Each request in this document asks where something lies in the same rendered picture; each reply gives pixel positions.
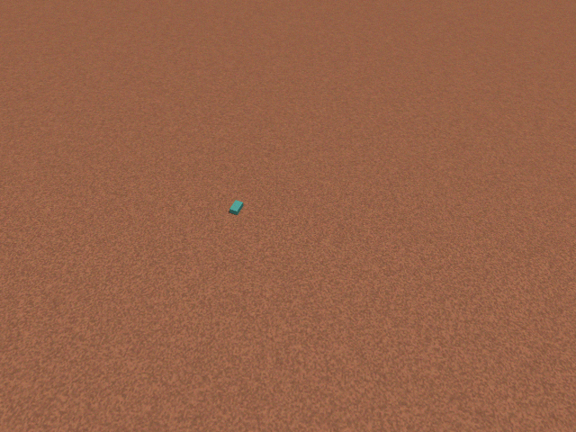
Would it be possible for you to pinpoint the small box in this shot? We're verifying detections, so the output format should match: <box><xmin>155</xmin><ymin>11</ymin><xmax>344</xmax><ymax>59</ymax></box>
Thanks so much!
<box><xmin>229</xmin><ymin>200</ymin><xmax>243</xmax><ymax>215</ymax></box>

